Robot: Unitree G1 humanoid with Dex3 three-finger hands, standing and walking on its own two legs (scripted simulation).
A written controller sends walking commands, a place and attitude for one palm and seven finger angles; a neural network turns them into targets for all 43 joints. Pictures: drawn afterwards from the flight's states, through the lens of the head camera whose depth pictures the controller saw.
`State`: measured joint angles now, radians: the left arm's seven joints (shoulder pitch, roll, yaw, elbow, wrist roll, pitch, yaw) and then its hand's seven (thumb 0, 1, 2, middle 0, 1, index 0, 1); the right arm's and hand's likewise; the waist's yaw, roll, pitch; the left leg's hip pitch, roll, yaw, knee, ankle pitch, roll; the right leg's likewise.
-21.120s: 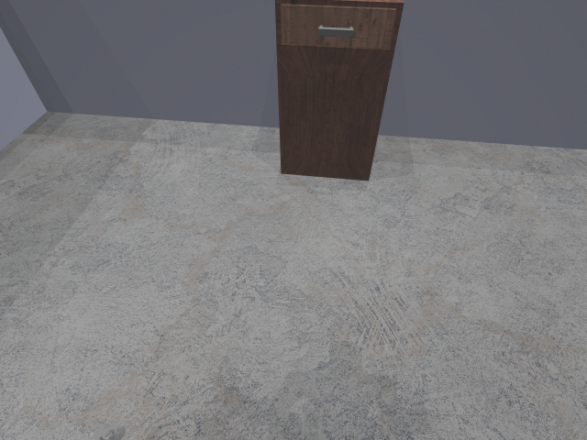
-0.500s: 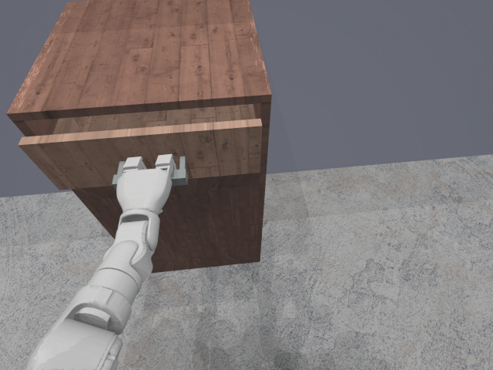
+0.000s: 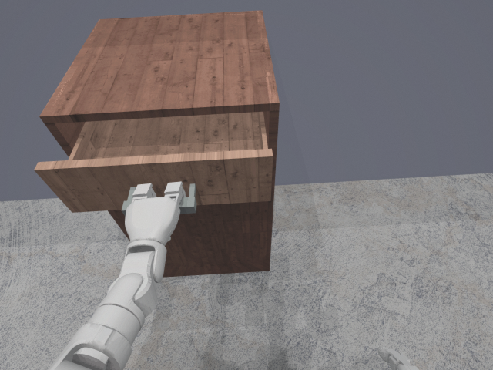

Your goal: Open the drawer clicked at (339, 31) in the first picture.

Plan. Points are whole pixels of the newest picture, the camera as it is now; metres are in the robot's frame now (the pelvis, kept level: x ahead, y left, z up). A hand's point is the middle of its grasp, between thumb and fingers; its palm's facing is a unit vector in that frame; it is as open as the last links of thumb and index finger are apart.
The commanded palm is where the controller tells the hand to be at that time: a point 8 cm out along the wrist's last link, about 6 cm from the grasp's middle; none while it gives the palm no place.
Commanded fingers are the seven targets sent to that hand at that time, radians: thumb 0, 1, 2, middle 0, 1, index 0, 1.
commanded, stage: pull the drawer open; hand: left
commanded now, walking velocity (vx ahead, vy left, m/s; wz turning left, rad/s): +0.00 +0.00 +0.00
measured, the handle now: (161, 198) +0.42 +0.18 +0.01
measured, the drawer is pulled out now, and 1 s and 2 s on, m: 0.12 0.24 0.30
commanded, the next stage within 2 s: open the thumb to release the handle in 1.80 s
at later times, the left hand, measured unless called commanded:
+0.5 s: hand (160, 257) +0.31 +0.17 -0.01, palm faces -0.01 -0.09 -1.00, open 6.1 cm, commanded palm +0.26 +0.17 +0.04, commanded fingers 0.00 0.90 0.90 -0.40 -1.35 -0.40 -1.35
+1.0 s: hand (155, 294) +0.25 +0.16 -0.01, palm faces +0.00 -0.11 -0.99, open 6.1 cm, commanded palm +0.20 +0.17 +0.04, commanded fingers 0.00 0.90 0.90 -0.40 -1.35 -0.40 -1.35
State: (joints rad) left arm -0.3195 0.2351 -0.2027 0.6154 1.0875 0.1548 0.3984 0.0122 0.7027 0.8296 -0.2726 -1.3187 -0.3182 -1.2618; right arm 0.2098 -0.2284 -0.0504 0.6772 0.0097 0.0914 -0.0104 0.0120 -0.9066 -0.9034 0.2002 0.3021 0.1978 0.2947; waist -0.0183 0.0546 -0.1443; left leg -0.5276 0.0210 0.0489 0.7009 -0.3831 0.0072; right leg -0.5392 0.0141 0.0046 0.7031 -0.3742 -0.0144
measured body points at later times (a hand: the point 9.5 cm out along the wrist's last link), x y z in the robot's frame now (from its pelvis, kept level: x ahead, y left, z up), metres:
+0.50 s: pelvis +0.00 +0.00 +0.00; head +0.03 -0.03 +0.45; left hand +0.30 +0.17 +0.04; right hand +0.16 -0.25 -0.11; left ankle -0.03 +0.11 -0.72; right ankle -0.02 -0.11 -0.72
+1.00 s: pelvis +0.00 -0.01 +0.00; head +0.01 -0.04 +0.45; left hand +0.24 +0.16 +0.05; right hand +0.20 -0.22 -0.10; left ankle -0.03 +0.11 -0.72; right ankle -0.02 -0.11 -0.72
